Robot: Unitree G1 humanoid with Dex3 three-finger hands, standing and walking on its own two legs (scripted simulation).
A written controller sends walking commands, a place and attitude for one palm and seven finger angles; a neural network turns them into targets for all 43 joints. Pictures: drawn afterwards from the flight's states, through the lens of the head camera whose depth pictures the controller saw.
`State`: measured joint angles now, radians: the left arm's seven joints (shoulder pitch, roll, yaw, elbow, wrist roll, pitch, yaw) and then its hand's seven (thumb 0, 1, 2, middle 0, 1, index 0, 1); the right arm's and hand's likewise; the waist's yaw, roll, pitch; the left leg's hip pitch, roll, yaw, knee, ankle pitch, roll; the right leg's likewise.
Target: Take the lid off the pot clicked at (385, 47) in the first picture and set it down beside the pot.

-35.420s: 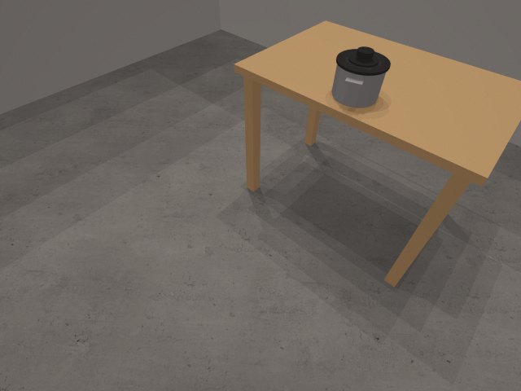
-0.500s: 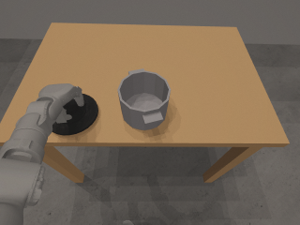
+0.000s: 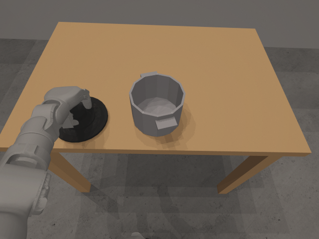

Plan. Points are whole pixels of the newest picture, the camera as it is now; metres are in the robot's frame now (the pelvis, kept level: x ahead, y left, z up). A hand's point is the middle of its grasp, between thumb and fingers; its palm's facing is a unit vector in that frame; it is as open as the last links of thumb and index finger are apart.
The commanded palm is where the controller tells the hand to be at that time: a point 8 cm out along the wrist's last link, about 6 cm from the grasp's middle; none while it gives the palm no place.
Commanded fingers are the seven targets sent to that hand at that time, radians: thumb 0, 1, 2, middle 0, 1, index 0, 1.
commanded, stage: open the fingers wide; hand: left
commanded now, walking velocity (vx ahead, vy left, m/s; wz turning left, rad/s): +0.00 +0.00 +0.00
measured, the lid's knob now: (77, 112) +0.47 +0.24 -0.02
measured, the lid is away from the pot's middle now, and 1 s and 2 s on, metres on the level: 0.24 0.24 0.24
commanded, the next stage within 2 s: raise the empty hand in 0.48 s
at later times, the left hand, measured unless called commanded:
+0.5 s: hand (70, 114) +0.44 +0.24 +0.01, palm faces -0.42 -0.07 -0.91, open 11.0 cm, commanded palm +0.45 +0.23 +0.08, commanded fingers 0.00 -0.10 0.83 -0.43 -0.70 -0.43 -0.70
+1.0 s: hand (68, 102) +0.45 +0.23 +0.05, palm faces -0.37 -0.06 -0.92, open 11.0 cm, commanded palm +0.46 +0.23 +0.13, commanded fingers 0.00 -0.10 0.82 -0.43 -0.70 -0.43 -0.70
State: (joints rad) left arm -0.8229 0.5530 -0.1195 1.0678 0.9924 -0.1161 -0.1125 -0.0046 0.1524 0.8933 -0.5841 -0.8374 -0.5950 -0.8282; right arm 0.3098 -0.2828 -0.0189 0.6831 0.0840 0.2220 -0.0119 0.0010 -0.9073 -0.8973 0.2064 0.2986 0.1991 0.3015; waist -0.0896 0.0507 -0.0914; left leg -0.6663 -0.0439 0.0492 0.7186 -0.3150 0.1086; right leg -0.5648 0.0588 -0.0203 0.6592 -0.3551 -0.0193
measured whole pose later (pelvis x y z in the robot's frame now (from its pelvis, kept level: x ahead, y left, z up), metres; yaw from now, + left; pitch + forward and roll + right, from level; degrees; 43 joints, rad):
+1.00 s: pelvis +0.00 +0.01 +0.01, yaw +0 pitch +13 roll -3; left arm -0.86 0.54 -0.13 1.02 0.97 -0.07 -0.15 0.00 -0.09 0.82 -0.45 -0.70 -0.45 -0.71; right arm 0.31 -0.28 -0.02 0.68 0.09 0.23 0.00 0.00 -0.91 -0.90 0.21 0.30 0.20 0.30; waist -0.09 0.06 -0.09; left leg -0.60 -0.06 0.05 0.67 -0.30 0.12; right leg -0.50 0.05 -0.02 0.61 -0.34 -0.01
